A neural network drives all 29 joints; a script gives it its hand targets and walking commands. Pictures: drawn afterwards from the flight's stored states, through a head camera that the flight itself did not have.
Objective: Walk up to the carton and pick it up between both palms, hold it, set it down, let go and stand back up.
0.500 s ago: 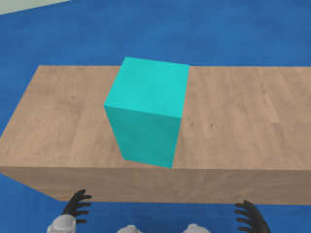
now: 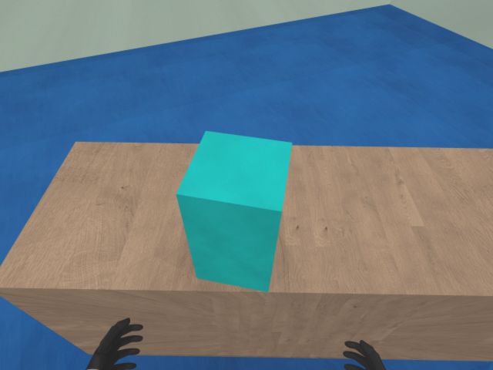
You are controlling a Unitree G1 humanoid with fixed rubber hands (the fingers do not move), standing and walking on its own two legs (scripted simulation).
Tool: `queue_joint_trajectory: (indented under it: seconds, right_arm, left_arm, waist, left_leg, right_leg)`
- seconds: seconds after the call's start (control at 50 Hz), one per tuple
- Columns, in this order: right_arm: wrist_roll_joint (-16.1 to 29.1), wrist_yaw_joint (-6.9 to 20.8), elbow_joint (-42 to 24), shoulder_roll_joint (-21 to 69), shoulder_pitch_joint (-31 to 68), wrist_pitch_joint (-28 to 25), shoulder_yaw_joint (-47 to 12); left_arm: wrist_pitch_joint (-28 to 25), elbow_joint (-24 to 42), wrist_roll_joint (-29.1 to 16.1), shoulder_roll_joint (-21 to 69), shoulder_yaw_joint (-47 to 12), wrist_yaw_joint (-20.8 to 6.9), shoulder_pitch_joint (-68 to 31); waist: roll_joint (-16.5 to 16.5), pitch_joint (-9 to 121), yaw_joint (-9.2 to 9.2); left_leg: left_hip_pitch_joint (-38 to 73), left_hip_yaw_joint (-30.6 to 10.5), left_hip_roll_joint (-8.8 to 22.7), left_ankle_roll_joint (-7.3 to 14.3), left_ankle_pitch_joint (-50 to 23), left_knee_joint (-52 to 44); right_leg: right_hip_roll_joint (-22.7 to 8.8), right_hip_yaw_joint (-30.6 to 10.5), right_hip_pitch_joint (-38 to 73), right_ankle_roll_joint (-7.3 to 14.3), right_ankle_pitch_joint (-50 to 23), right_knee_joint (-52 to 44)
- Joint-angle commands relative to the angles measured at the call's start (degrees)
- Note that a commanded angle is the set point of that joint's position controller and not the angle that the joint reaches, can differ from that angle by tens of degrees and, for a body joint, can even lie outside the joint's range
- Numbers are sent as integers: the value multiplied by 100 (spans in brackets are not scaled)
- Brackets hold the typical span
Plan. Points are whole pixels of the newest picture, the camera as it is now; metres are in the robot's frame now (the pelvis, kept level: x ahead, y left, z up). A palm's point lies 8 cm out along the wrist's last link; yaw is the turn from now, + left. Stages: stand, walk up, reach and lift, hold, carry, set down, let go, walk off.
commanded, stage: reach and lift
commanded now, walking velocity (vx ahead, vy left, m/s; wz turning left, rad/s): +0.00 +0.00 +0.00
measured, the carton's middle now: (239, 217) +0.43 +0.05 -0.03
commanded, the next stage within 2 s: none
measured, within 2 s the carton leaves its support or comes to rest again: neither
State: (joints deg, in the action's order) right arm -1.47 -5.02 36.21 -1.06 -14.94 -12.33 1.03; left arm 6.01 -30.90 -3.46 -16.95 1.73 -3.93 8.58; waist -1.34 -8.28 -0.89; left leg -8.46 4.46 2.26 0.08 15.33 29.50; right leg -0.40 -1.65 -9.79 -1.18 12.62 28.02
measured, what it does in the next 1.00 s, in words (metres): stands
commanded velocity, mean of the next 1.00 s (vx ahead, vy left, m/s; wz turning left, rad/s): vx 0.00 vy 0.00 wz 0.00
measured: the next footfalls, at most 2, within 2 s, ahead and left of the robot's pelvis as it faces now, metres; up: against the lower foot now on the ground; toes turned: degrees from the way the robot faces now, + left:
none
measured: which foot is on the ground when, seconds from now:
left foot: down 0.00-1.00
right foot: down 0.00-1.00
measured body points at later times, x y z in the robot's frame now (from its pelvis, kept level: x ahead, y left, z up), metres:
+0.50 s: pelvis +0.03 +0.01 +0.00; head +0.02 +0.03 +0.45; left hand +0.20 +0.25 -0.06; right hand +0.20 -0.15 -0.06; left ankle +0.01 +0.11 -0.74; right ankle +0.03 -0.13 -0.74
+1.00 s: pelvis +0.03 +0.02 +0.00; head +0.05 +0.05 +0.44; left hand +0.25 +0.24 -0.03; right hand +0.24 -0.11 -0.04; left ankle +0.01 +0.11 -0.74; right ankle +0.03 -0.13 -0.74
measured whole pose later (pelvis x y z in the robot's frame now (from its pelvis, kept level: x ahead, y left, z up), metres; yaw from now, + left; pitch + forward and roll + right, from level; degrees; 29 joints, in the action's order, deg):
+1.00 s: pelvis +0.03 +0.02 +0.00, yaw +4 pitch -3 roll -3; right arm 2.0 -14.6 38.8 7.4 -8.3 -34.7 -0.8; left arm -14.2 -24.5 -5.6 -13.7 -2.0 -8.2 6.2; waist 0.1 -6.5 -1.4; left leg -12.1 0.5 2.0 1.2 19.8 34.9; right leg -0.3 1.4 -8.5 -2.2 14.5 26.1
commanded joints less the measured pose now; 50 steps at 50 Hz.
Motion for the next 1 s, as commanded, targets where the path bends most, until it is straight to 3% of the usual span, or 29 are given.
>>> queue_joint_trajectory:
  seconds: [0.0,0.14,0.2,0.24,0.26,0.3,0.4,0.6,0.82,0.92,0.98]
  right_arm:
    - [-28,-93,-773,-488,417,-485,238]
    - [135,-95,-745,-283,618,-694,98]
    - [225,-129,-654,-204,617,-810,33]
    - [296,-159,-596,-154,575,-913,2]
    - [399,-148,-579,-170,437,-978,64]
    - [466,-162,-600,-173,460,-1085,38]
    - [415,-266,-713,-23,490,-1342,10]
    - [507,-546,-680,438,504,-2007,-207]
    - [414,-908,-510,823,965,-2775,-301]
    - [260,-993,-747,631,1390,-2497,-78]
    - [239,-1008,-949,588,1532,-2271,-39]
  left_arm:
    - [-639,710,-195,-696,39,-14,-666]
    - [-1121,548,-284,-675,-28,16,-786]
    - [-1320,521,-301,-647,-50,-6,-779]
    - [-1451,544,-277,-614,-57,-28,-743]
    - [-1470,781,-174,-496,-130,-9,-306]
    - [-1594,844,-202,-503,-145,-38,-244]
    - [-1877,940,-318,-557,-171,-132,-251]
    - [-2407,1359,-347,-509,-218,-348,-338]
    - [-2540,1462,-176,-290,-37,-524,-741]
    - [-2229,1710,-283,-273,-137,-367,-1043]
    - [-2081,1919,-369,-238,-236,-236,-1171]
  waist:
    - [397,772,42]
    - [477,740,-65]
    - [531,788,-72]
    - [607,840,-60]
    - [865,969,-114]
    - [820,1045,-105]
    - [567,839,-58]
    - [678,1041,-7]
    - [679,1316,-18]
    - [743,1351,37]
    - [802,1425,59]
  left_leg:
    - [-246,174,9,-23,-29,-861]
    - [-319,104,21,-70,-80,-868]
    - [-69,58,-4,-142,-418,-763]
    - [135,16,-25,-204,-695,-684]
    - [42,-12,-19,-229,-1055,-850]
    - [135,-26,-57,-289,-1389,-756]
    - [207,-86,-99,-263,-1379,-630]
    - [323,-283,-140,-348,-1744,-242]
    - [106,-415,-182,-350,-1695,214]
    - [108,-406,-97,-337,-1412,-89]
    - [190,-427,-67,-367,-1530,-253]
  right_leg:
    - [164,301,357,286,154,-531]
    - [125,201,396,387,261,-571]
    - [97,169,305,416,146,-642]
    - [82,146,287,428,29,-695]
    - [199,214,790,510,-232,-670]
    - [183,181,783,509,-392,-699]
    - [136,126,484,455,-467,-840]
    - [90,131,285,378,-781,-765]
    - [121,252,-71,297,-619,-555]
    - [174,316,217,378,-145,-622]
    - [193,327,426,390,-253,-663]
